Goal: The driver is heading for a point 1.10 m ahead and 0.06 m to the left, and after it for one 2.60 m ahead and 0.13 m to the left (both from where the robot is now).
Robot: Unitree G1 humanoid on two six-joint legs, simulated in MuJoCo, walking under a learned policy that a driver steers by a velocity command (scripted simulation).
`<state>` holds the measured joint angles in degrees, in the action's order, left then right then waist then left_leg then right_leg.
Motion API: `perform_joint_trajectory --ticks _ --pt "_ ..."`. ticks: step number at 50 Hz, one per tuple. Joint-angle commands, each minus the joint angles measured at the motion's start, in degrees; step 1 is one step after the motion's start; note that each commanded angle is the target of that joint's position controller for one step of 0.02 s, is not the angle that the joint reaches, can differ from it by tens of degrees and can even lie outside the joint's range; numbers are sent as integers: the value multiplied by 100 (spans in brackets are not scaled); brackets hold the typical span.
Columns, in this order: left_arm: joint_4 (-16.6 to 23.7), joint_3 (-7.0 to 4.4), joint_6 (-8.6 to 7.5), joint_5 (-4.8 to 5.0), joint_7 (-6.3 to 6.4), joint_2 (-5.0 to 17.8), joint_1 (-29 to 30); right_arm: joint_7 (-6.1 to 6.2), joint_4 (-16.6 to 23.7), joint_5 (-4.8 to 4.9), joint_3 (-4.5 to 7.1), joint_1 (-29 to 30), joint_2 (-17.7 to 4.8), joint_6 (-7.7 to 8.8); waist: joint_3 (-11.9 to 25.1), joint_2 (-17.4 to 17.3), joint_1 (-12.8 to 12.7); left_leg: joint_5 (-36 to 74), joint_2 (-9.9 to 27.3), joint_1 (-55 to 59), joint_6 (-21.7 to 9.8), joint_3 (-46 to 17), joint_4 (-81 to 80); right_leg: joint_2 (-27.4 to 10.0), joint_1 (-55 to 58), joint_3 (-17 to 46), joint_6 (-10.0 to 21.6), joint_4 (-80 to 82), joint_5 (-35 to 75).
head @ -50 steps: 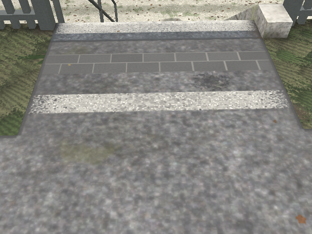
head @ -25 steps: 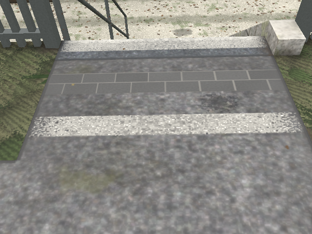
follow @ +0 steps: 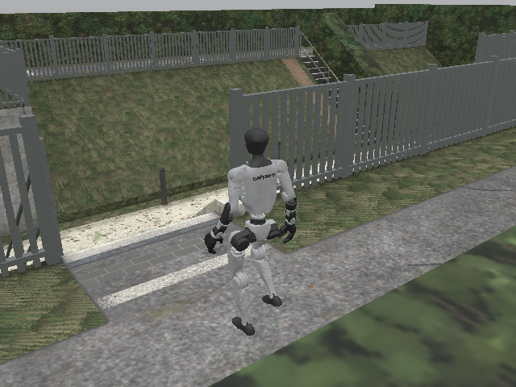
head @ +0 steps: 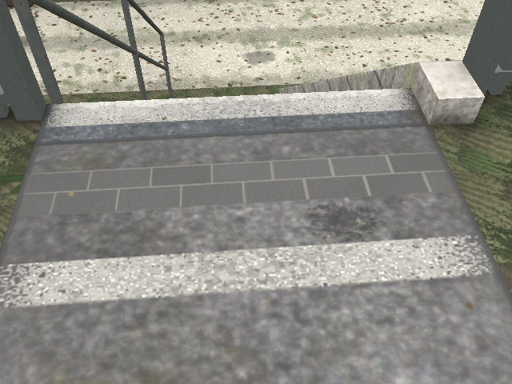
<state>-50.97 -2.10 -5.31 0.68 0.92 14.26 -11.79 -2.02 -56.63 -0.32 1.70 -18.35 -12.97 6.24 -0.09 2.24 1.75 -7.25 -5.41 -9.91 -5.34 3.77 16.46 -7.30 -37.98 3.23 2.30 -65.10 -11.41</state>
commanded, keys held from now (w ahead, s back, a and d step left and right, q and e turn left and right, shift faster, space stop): w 1.00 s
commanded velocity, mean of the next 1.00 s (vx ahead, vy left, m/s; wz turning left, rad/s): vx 0.50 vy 0.00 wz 0.00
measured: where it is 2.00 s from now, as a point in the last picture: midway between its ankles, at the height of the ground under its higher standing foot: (271, 248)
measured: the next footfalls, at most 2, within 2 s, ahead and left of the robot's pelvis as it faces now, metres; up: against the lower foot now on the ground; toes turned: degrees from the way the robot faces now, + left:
right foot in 0.30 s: +0.34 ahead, -0.17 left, +0.00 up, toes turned -2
left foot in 0.86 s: +0.65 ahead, +0.07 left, +0.00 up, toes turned +3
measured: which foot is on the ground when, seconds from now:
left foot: down 0.00-0.32, up 0.34-0.84, down 0.86-1.00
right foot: up 0.00-0.28, down 0.30-0.88, up 0.90-1.00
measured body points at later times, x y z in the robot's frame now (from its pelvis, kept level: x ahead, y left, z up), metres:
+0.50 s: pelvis +0.28 -0.08 +0.00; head +0.29 -0.10 +0.45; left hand +0.33 +0.18 -0.12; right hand +0.37 -0.35 -0.14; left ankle +0.29 +0.08 -0.66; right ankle +0.30 -0.16 -0.74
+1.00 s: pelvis +0.55 -0.01 -0.01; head +0.58 +0.00 +0.44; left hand +0.59 +0.25 -0.15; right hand +0.66 -0.27 -0.13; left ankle +0.61 +0.07 -0.74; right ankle +0.47 -0.17 -0.65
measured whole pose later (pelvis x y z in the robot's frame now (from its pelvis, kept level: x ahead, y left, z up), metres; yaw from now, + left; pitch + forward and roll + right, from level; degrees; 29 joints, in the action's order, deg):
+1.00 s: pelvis +0.55 -0.01 -0.01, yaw +1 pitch +1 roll +0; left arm -54.8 -2.9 -5.6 1.3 0.3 14.8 -16.6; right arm -2.0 -51.9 0.0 3.1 -10.6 -13.9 5.7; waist -1.4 1.7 0.1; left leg -8.3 -2.0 -19.4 -3.6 3.6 26.0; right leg -3.4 -25.0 1.9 3.0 -67.8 -19.7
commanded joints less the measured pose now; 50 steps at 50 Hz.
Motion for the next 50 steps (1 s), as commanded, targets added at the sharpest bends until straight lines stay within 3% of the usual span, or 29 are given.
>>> perform_joint_trajectory --ticks 1,5,10,12,13,14,15,16,17,18,19,20,21,23,25,28,32,37,40,41,42,43,44,45,46,47,48,50 --pt "243 -76 20 -71 39 262 -190 113 317 9 120 235 -756 102 -313 -424 -268 417 1604 -606 -977 -1189 -1168 -240 -116 11 -154 817 929" --pt "486 -36 -46 -16 -34 163 742 198 215 101 145 -235 -914 26 -309 -434 73 501 1514 -100 -720 -914 -1068 25 75 -214 -199 2473 1764" --pt "773 -15 -99 60 -210 246 1443 212 23 151 179 -657 -968 -96 -469 -520 281 362 1879 845 -643 -1031 -652 190 39 -247 -88 3330 1240" --pt "807 -54 -151 60 -268 373 1306 226 14 154 213 -603 -1038 -158 -385 -602 126 677 2015 1096 -551 -1109 -334 286 373 -297 74 3566 775" --pt "743 -110 -175 55 -276 481 989 229 39 151 223 -487 -1080 -189 -216 -664 -89 1360 1974 1103 -474 -1050 29 428 886 -423 171 3683 615" --pt "521 -234 -188 45 -259 685 251 227 74 124 193 -382 -1012 -220 208 -617 -468 2299 1701 990 -343 -818 902 623 1863 -572 316 3809 578" --pt "226 -391 -200 8 -214 1099 -925 224 197 42 96 -321 -790 -217 1043 -313 -914 2091 1354 157 -140 -495 2459 107 3564 -1 640 3641 730" --pt "74 -557 -149 -83 -201 1762 -1694 169 300 23 -109 -908 -124 -92 1886 1119 -826 -117 382 -2291 326 -69 4812 -1332 5913 2487 1542 3970 117" --pt "47 -429 -141 -69 -224 1306 -1780 138 206 118 -78 -916 -337 69 2254 1255 -861 -2404 264 -3132 269 -952 5751 -1635 6158 3953 1749 4760 -373" --pt "138 -307 -152 -37 -223 950 -1239 116 358 271 70 -383 -893 150 1368 851 -749 -2075 635 -3619 139 -1053 6090 -1445 5435 3144 1410 4809 -408" --pt "280 -231 -138 -28 -223 738 -665 137 461 279 86 0 -934 160 876 436 -574 -1504 965 -3503 102 -883 5910 -1209 4579 2286 1210 4915 5" --pt "340 -169 -130 -44 -252 554 -276 174 488 199 107 195 -852 122 488 114 -410 -1095 1158 -3274 136 -787 5528 -949 3810 1711 1109 5144 399" --pt "342 -126 -144 -78 -278 421 -103 204 479 140 141 148 -771 38 301 180 -218 -817 1327 -2916 160 -803 5176 -718 3298 1276 995 5352 642" --pt "212 -131 -170 -95 -305 415 -199 218 412 119 123 -59 -504 -111 185 238 -63 -557 1352 -2556 240 -707 4923 -524 2849 836 1028 5603 1106" --pt "73 -176 -188 -102 -261 580 -421 238 506 91 148 131 -503 -168 41 138 -33 -192 1375 -2823 326 -681 4565 -500 2846 560 1093 5717 1623" --pt "-63 -189 -133 -86 -160 648 -706 232 743 53 163 812 -472 -160 -109 83 -171 576 1373 -3253 422 -656 3572 -470 3087 318 1040 5791 1857" --pt "-205 -197 -90 -29 -84 743 -1023 162 962 90 120 1634 -364 -114 -293 112 -419 1377 1171 -3003 417 -456 2259 -360 3227 37 895 5909 1468" --pt "-470 -240 19 23 -40 790 -1409 16 1247 148 91 2325 -405 -51 -554 122 -575 1023 1062 -3181 263 -457 1544 -706 4100 85 857 5615 1456" --pt "-487 -294 96 36 -8 895 -1266 -58 1266 152 147 2116 -568 8 -362 227 -339 412 877 -2557 57 -311 1315 -820 4380 69 725 5122 2382" --pt "-461 -306 122 29 -6 944 -1142 -50 1168 145 220 1719 -701 20 -97 311 -101 294 680 -1875 -37 -138 1269 -736 4337 -22 651 4666 3326" --pt "-431 -272 156 6 -9 860 -1042 -20 887 136 356 845 -920 19 400 252 324 351 478 -704 -181 15 1197 -443 4087 -237 516 3671 4002" --pt "-312 -188 156 -65 -13 697 -1038 35 622 87 492 -250 -1313 11 1198 -144 704 480 1190 1103 -504 -789 1377 -116 2981 -468 318 2057 3034" --pt "-287 25 33 -69 -90 -31 -1746 44 470 27 613 -887 -1804 -29 2038 -1582 459 -590 2608 3293 -1440 -3506 892 946 545 -539 -115 -260 -81" --pt "-372 -26 -128 17 -118 244 -1589 34 489 59 459 -831 -1345 -29 2244 -1517 535 -951 2758 3353 -1412 -4610 156 988 -148 393 -11 -1065 -2074" --pt "-177 -155 -211 175 -137 707 -1029 40 555 98 374 -321 -1078 -12 1366 -1229 435 -944 2584 2607 -1091 -3768 78 646 -608 376 101 -1306 -1754" --pt "-65 -164 -230 183 -102 752 -644 40 693 95 309 244 -901 -10 826 -761 243 -474 2391 1653 -912 -2979 -56 305 -483 179 136 -1059 -1171" --pt "-37 -201 -198 95 -53 704 -451 13 736 46 258 595 -721 -2 447 -476 65 -39 2164 828 -819 -2431 -255 100 -223 92 121 -705 -773" --pt "-93 -223 -28 43 -17 459 -705 -23 678 -23 199 751 -514 30 281 -719 -250 238 1834 30 -724 -1804 -611 -122 427 113 105 -246 -382"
